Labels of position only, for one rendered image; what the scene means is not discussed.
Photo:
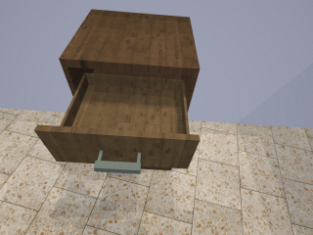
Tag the drawer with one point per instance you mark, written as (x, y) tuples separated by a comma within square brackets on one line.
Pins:
[(124, 115)]

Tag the cabinet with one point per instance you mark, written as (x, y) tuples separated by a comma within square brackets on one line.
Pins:
[(133, 44)]

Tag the handle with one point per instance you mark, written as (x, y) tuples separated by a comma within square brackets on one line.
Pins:
[(117, 167)]

